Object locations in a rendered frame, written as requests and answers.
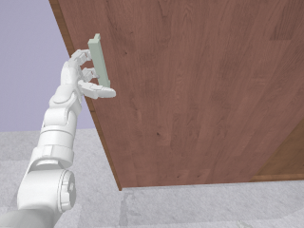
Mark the left robot upper arm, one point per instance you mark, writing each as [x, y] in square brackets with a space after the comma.
[44, 196]

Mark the handle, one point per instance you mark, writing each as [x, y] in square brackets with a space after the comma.
[98, 60]

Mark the wardrobe door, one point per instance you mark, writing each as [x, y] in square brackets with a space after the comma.
[206, 90]
[288, 158]

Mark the left robot forearm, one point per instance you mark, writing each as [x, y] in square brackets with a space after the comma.
[54, 150]

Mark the robot left hand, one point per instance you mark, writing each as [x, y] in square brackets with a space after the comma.
[72, 74]

